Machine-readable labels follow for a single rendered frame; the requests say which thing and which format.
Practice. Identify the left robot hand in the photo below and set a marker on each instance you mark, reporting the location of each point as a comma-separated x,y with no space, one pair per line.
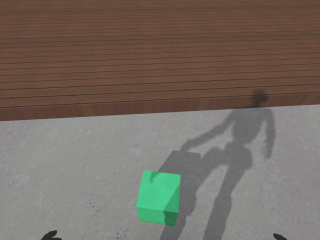
49,236

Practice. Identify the carton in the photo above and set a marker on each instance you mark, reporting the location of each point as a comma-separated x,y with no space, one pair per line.
158,198

